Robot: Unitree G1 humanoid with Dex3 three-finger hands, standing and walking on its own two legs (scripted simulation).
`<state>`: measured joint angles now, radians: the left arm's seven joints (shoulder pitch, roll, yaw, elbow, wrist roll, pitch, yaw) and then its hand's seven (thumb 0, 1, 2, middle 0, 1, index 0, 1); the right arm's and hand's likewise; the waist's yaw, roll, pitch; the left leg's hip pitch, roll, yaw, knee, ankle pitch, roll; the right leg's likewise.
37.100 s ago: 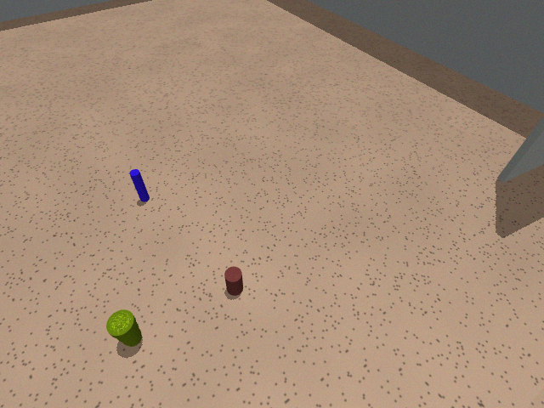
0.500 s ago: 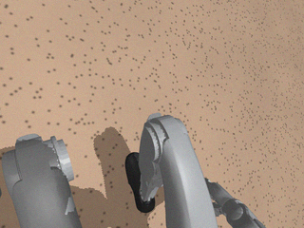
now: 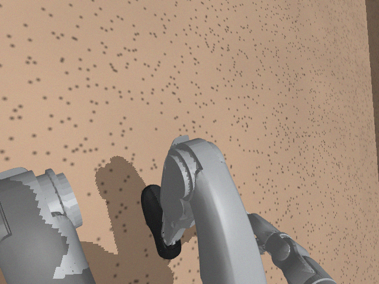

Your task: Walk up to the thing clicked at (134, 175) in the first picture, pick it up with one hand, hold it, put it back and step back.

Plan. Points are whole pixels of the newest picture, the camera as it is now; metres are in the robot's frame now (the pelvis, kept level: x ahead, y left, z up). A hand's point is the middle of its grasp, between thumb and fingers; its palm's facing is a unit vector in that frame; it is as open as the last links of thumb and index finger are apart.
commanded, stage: lower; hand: left
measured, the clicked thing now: out of the picture +0.44 +0.34 -0.19
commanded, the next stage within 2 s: loosen in 0.36 s
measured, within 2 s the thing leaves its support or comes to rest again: rests again in 0.16 s
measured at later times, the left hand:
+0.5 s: hand out of the picture +0.45 +0.33 -0.18, palm faces +0.48 -0.88 -0.02, open 5.7 cm
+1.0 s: hand out of the picture +0.45 +0.33 -0.17, palm faces +0.48 -0.88 -0.01, open 11.2 cm
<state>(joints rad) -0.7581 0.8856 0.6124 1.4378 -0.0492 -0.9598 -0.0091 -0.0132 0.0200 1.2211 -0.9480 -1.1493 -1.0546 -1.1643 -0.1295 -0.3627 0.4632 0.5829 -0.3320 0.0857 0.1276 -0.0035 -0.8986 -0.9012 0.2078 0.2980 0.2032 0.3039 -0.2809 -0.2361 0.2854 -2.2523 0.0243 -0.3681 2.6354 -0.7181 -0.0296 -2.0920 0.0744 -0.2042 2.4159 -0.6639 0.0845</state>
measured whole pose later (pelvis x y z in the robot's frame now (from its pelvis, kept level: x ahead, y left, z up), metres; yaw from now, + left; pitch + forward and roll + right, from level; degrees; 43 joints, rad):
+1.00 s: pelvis -0.01 +0.01 +0.00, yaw -2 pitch +14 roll -19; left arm -0.78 0.96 0.56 1.52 -0.05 -1.03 0.03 0.00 -0.23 0.42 -0.73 -0.60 -0.74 -0.59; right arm -0.17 -0.37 0.54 0.53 -0.35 0.10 0.13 0.00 -0.90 -0.89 0.21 0.30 0.20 0.30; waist -0.28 -0.28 0.31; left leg -2.23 0.04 -0.40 2.65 -0.72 -0.01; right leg -2.05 0.10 -0.23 2.38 -0.64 0.08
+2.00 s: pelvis +0.00 +0.00 +0.06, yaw +5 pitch +28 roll -12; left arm -0.58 0.84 0.58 0.97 0.10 -0.35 -0.08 -0.01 -0.51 0.06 -0.07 -0.07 -0.08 -0.06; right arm 0.04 -0.28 0.15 0.60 -0.07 0.17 0.08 0.00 -0.91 -0.91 0.21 0.30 0.20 0.31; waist -0.12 -0.06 -0.02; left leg -2.24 0.05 -0.19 2.39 -0.67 0.02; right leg -2.10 0.02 -0.10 2.26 -0.67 0.04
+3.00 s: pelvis +0.10 +0.01 +0.42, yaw +16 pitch +12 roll -3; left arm 0.44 0.23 -0.01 0.00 -0.02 0.27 0.19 -0.01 -0.53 0.05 -0.06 -0.06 -0.06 -0.05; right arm 0.29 -0.20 0.02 0.48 0.04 -0.03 -0.18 0.01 -0.90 -0.90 0.21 0.30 0.20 0.31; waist -0.04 0.05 -0.17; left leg -0.76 0.05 -0.03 1.05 -0.51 -0.01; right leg -0.69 -0.03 -0.05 0.99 -0.51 0.03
